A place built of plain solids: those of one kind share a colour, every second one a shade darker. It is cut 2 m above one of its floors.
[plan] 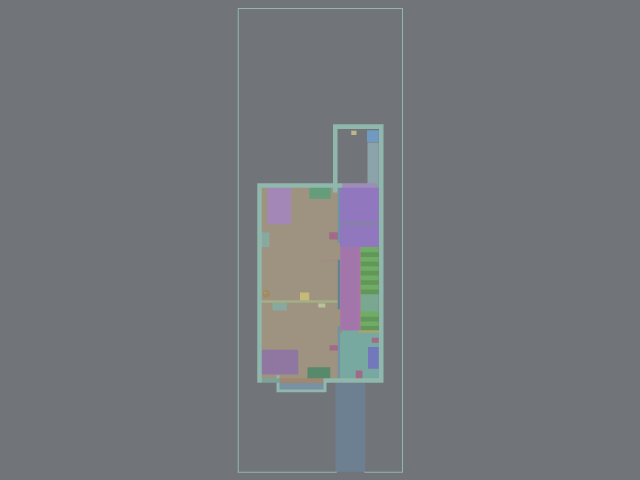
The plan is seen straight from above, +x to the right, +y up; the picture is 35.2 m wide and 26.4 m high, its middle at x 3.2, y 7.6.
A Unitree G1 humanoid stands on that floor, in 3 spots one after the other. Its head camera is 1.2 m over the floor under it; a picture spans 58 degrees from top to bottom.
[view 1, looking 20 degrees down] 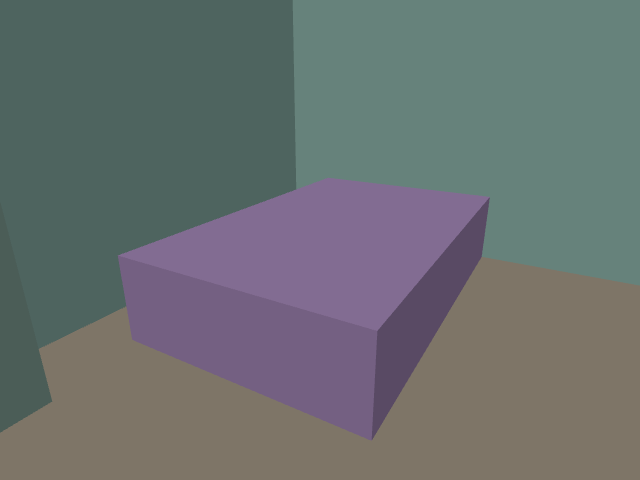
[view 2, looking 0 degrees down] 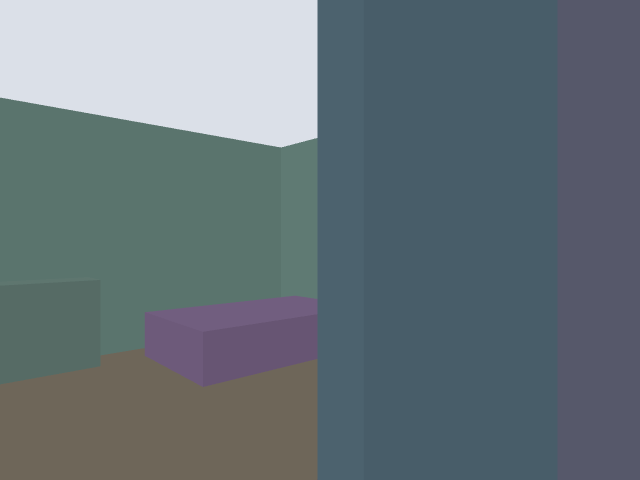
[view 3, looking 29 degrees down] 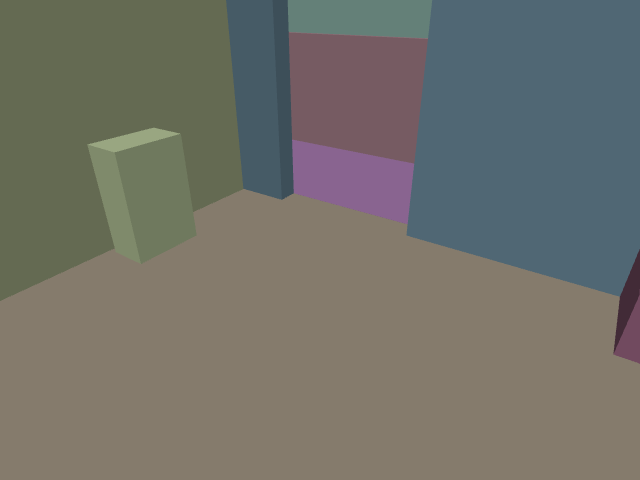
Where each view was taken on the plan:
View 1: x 2.05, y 7.34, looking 120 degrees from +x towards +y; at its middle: bed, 2.19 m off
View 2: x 4.87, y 6.82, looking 138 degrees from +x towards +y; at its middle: landing_wall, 0.93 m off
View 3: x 2.05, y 2.05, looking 34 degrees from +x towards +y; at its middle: upper_floor_rooms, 2.48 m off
